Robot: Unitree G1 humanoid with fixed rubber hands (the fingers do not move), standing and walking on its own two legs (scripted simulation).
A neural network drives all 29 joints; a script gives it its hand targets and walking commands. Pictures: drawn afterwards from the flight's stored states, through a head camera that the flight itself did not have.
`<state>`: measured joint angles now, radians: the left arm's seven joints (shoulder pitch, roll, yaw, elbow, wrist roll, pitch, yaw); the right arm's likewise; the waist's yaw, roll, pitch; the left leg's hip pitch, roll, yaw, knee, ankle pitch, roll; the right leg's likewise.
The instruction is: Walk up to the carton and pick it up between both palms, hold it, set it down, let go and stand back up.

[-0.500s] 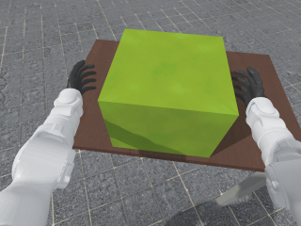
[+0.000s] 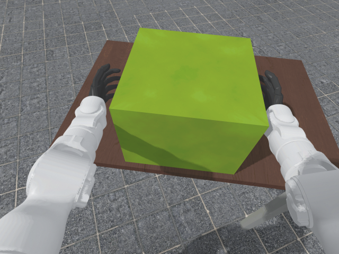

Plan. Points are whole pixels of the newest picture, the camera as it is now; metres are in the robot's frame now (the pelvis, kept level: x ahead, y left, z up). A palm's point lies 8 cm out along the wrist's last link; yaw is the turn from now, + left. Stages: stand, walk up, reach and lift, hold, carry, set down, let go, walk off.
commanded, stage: reach and lift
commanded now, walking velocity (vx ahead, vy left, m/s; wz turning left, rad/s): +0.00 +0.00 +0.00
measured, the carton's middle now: (186, 100) +0.51 -0.03 +0.06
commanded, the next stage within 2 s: none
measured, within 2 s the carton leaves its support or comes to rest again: leaves its support in 1.80 s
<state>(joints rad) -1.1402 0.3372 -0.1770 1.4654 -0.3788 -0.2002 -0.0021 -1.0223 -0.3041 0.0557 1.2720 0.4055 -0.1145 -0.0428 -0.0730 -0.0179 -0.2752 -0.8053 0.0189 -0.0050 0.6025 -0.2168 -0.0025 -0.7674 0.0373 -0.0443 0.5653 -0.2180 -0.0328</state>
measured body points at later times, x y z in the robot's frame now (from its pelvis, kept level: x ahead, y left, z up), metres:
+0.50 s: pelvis +0.01 +0.00 +0.01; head +0.08 +0.02 +0.45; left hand +0.50 +0.17 +0.11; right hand +0.46 -0.22 +0.11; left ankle +0.02 +0.12 -0.72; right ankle +0.01 -0.10 -0.72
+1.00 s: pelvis +0.01 +0.00 +0.01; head +0.08 +0.02 +0.45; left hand +0.50 +0.17 +0.11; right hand +0.46 -0.22 +0.11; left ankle +0.02 +0.12 -0.72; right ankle +0.01 -0.10 -0.72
